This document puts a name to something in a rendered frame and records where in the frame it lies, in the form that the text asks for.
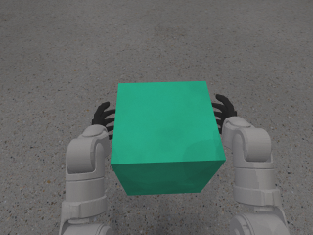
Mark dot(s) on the carton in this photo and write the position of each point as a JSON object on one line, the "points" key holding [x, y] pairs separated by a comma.
{"points": [[165, 138]]}

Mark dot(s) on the left robot upper arm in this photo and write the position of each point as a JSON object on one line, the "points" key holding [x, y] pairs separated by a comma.
{"points": [[89, 229]]}

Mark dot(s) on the right robot forearm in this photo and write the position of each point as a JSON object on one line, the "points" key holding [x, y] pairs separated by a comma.
{"points": [[253, 163]]}

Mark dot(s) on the left robot hand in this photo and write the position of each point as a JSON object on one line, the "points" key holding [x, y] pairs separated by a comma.
{"points": [[101, 114]]}

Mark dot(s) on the right robot hand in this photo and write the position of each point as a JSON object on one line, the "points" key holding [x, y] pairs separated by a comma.
{"points": [[227, 110]]}

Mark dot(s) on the left robot forearm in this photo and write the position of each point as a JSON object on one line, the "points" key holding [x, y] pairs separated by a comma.
{"points": [[84, 176]]}

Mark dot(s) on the right robot upper arm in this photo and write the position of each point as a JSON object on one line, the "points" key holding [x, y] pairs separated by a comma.
{"points": [[256, 223]]}

